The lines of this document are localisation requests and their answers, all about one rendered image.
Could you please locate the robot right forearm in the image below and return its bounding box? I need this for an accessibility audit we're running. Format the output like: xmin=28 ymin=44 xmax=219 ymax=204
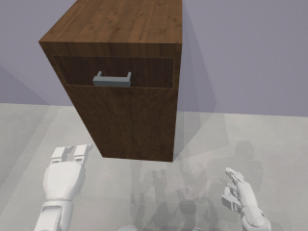
xmin=241 ymin=206 xmax=271 ymax=231

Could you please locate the cabinet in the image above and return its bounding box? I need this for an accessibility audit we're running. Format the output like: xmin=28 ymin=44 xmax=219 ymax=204
xmin=38 ymin=0 xmax=183 ymax=163

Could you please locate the robot left forearm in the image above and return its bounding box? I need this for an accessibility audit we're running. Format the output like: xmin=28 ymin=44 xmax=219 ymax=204
xmin=34 ymin=199 xmax=74 ymax=231

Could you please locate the left robot hand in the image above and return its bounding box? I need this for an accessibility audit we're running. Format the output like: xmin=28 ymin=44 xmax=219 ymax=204
xmin=42 ymin=143 xmax=93 ymax=201

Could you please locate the handle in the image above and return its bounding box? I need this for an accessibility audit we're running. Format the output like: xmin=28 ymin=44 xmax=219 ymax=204
xmin=92 ymin=71 xmax=132 ymax=88

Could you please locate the drawer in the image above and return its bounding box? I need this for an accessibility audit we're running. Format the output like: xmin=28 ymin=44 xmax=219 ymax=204
xmin=53 ymin=54 xmax=174 ymax=89

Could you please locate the right robot hand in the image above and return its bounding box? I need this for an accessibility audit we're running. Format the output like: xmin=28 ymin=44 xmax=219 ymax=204
xmin=221 ymin=167 xmax=259 ymax=214

